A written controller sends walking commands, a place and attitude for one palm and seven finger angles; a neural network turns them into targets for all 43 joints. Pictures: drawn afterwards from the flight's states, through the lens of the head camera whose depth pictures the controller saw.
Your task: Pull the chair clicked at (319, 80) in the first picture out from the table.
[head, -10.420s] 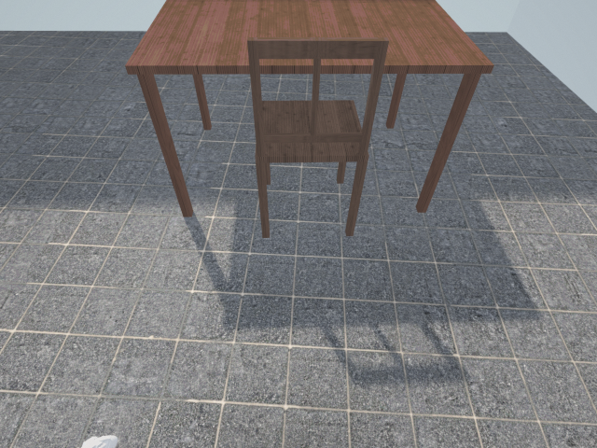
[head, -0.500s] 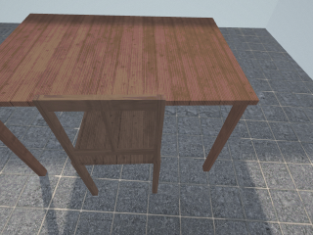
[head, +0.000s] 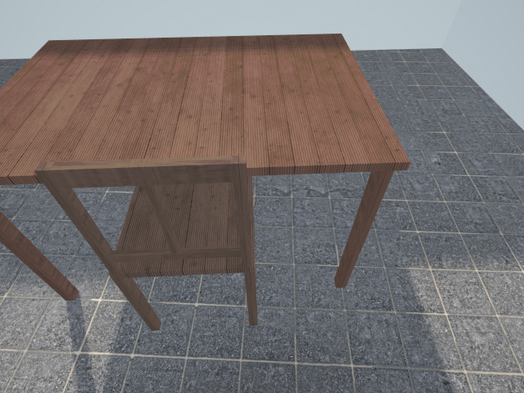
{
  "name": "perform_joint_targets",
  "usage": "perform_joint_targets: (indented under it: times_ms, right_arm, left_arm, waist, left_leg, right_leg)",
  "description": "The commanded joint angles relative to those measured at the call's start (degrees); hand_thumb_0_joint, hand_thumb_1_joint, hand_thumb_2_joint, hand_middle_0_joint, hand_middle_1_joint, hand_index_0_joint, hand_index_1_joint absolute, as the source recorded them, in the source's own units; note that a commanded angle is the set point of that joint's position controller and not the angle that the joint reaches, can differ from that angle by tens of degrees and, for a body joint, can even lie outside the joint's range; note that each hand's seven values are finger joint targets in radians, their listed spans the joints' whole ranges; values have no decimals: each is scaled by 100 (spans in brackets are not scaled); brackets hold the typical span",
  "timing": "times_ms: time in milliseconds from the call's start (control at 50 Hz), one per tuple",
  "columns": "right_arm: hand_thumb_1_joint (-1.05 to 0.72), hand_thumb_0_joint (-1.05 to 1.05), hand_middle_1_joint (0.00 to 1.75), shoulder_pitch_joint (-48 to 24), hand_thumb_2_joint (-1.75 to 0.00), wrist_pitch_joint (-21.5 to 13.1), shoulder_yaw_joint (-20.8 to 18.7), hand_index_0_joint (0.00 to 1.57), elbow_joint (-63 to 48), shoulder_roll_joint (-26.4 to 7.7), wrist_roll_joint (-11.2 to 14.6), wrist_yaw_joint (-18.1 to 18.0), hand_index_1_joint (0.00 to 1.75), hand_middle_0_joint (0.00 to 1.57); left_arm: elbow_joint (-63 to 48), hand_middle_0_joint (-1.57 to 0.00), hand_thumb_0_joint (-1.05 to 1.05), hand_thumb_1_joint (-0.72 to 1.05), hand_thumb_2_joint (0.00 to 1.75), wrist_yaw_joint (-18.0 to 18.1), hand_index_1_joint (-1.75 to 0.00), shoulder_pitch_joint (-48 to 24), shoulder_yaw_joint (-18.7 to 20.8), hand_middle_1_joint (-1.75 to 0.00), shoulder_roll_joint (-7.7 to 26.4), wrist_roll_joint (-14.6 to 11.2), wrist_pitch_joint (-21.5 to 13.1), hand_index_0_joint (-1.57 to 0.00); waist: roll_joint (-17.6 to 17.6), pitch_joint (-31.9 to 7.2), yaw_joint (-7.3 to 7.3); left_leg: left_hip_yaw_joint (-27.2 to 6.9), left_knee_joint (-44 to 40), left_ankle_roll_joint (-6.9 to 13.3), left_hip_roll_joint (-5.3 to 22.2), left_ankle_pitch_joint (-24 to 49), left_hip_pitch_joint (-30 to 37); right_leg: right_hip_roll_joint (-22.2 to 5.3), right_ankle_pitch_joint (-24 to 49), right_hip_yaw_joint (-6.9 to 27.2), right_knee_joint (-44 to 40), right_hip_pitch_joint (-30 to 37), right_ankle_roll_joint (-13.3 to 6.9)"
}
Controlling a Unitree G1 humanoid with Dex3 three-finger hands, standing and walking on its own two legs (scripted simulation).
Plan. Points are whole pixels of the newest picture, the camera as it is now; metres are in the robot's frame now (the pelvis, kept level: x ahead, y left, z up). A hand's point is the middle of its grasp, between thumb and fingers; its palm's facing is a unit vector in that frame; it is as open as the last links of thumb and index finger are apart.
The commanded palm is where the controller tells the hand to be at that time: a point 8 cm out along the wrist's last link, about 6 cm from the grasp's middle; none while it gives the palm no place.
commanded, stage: come to a stop and stand still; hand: left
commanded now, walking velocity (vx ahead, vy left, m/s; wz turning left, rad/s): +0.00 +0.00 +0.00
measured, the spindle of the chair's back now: (164, 220) +0.49 +0.25 -0.11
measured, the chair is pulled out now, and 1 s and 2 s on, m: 0.00 0.00 0.00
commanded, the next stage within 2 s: look again from close up in 0.18 s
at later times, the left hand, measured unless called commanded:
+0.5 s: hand out of the picture +0.03 +0.22 -0.18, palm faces +0.03 -0.97 -0.24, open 7.4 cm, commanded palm none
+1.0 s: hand out of the picture +0.02 +0.27 -0.18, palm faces -0.03 -0.98 -0.22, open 7.4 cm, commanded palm none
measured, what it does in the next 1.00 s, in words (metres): shifts its weight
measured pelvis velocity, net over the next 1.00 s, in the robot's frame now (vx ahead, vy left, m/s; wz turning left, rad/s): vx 0.00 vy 0.08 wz -0.03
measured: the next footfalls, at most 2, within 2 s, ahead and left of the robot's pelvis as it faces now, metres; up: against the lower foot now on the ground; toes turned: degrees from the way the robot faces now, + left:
right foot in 1.96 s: +0.11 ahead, -0.07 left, +0.00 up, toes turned +0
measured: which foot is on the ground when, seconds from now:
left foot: down 0.00-1.00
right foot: down 0.00-1.00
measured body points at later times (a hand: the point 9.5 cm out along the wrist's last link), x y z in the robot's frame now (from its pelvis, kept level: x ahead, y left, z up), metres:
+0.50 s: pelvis +0.02 +0.03 -0.01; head +0.03 +0.03 +0.44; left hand +0.03 +0.27 -0.16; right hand +0.06 -0.21 -0.16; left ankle +0.04 +0.17 -0.74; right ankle -0.04 -0.08 -0.74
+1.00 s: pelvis +0.00 +0.08 -0.01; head +0.02 +0.09 +0.44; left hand +0.02 +0.32 -0.16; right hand +0.05 -0.15 -0.15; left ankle +0.04 +0.17 -0.74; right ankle -0.04 -0.08 -0.74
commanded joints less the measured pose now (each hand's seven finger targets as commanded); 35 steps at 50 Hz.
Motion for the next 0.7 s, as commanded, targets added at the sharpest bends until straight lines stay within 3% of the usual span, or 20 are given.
perform_joint_targets:
  times_ms: [0, 240, 260, 280, 320, 360, 400, 440, 460, 500, 560, 600, 640, 680]
  right_arm:
    - [-90, 0, 30, 177, -90, -73, -66, 20, -240, -408, -6, -51, 30, 20]
    - [-90, 0, 30, -55, -90, -110, -61, 20, -348, -495, 7, -66, 30, 20]
    - [-90, 0, 30, -462, -90, -51, -86, 20, -962, -953, -99, 52, 30, 20]
    - [-90, 0, 30, -468, -90, -143, -256, 20, -1163, -951, -50, 52, 30, 20]
    - [-90, 0, 30, -460, -90, -155, -226, 20, -1300, -721, -48, 42, 30, 20]
    - [-90, 0, 30, -369, -90, -130, -181, 20, -1396, -616, -57, 58, 30, 20]
    - [-90, 0, 30, -380, -90, -137, -211, 20, -1470, -712, -54, 36, 30, 20]
    - [-90, 0, 30, -363, -90, -163, -209, 20, -1495, -833, -42, 13, 30, 20]
    - [-90, 0, 30, -310, -90, -175, -185, 20, -1460, -899, -42, 23, 30, 20]
    - [-90, 0, 30, -433, -90, -143, -230, 20, -1497, -1103, -17, 13, 30, 20]
    - [-90, 0, 30, -560, -90, -128, -208, 20, -1553, -1205, -42, 40, 30, 20]
    - [-90, 0, 30, -738, -90, -108, -216, 20, -1604, -1246, -44, 56, 30, 20]
    - [-90, 0, 30, -809, -90, -110, -213, 20, -1628, -1244, -46, 73, 30, 20]
    - [-90, 0, 30, -865, -90, -112, -187, 20, -1610, -1236, -43, 99, 30, 20]
  left_arm:
    - [-161, -20, 0, 90, 90, 79, -30, 368, 112, -30, 673, 3, -56, -20]
    - [-181, -20, 0, 90, 90, 91, -30, 459, 93, -30, 663, 24, -69, -20]
    - [-691, -20, 0, 90, 90, 143, -30, 368, -25, -30, 1710, 94, -226, -20]
    - [-729, -20, 0, 90, 90, 171, -30, 310, 168, -30, 1452, 108, -264, -20]
    - [-821, -20, 0, 90, 90, 196, -30, 277, 148, -30, 1305, 114, -308, -20]
    - [-920, -20, 0, 90, 90, 220, -30, 314, 108, -30, 1183, 119, -249, -20]
    - [-1070, -20, 0, 90, 90, 217, -30, 242, 148, -30, 1197, 143, -161, -20]
    - [-1216, -20, 0, 90, 90, 215, -30, 269, 153, -30, 1211, 139, -89, -20]
    - [-1249, -20, 0, 90, 90, 214, -30, 370, 124, -30, 1165, 139, -72, -20]
    - [-1297, -20, 0, 90, 90, 197, -30, 382, 134, -30, 1228, 125, -31, -20]
    - [-1387, -20, 0, 90, 90, 175, -30, 351, 94, -30, 1209, 130, 21, -20]
    - [-1406, -20, 0, 90, 90, 143, -30, 263, 101, -30, 1270, 120, 44, -20]
    - [-1420, -20, 0, 90, 90, 115, -30, 156, 112, -30, 1323, 129, 38, -20]
    - [-1406, -20, 0, 90, 90, 106, -30, 188, 80, -30, 1304, 130, 39, -20]
  waist:
    - [-178, 418, 87]
    - [-194, 436, 119]
    - [-94, 883, 26]
    - [15, 511, 131]
    - [-486, -150, 87]
    - [-947, -362, 63]
    - [-901, -214, 53]
    - [-296, -170, 86]
    - [111, -370, 120]
    - [243, -198, 163]
    - [215, -114, 203]
    - [194, 23, 201]
    - [361, -57, 174]
    - [201, -76, 203]
  left_leg:
    - [13, -78, 293, 95, 494, 272]
    - [-39, -123, 334, 138, 739, 360]
    - [-148, 409, 467, -120, 479, 201]
    - [87, 797, 386, -14, -21, -280]
    - [132, 1133, 394, -162, -255, -437]
    - [253, 1254, 460, -181, -399, -539]
    - [278, 1162, 506, -158, -78, -498]
    - [181, 916, 549, 3, 1128, -188]
    - [106, 889, 592, 166, 1951, 165]
    - [-142, 855, 676, 321, 2437, 188]
    - [-273, 614, 742, 344, 1938, -1]
    - [-310, 418, 735, 285, 1033, -188]
    - [-329, 264, 719, 250, 672, -191]
    - [-363, 140, 734, 236, 359, -193]
  right_leg:
    - [-852, 218, 772, -951, -890, 48]
    - [-812, 861, 658, -753, -782, 113]
    - [-638, 958, 830, -737, -1155, 247]
    - [-1115, 1073, 1075, -553, -1094, 219]
    - [-1375, 2256, 1290, -405, -531, 26]
    - [-1364, 3017, 1133, -119, -197, -96]
    - [-1209, 3025, 876, 77, -362, -87]
    - [-914, 2835, 595, 374, -518, 41]
    - [-792, 2521, 453, 495, -531, 109]
    - [-648, 1615, 315, 432, -748, 201]
    - [-553, 841, 297, 404, -693, 228]
    - [-569, 379, 324, 296, -794, 252]
    - [-585, 313, 316, 301, -783, 272]
    - [-591, 179, 330, 221, -737, 287]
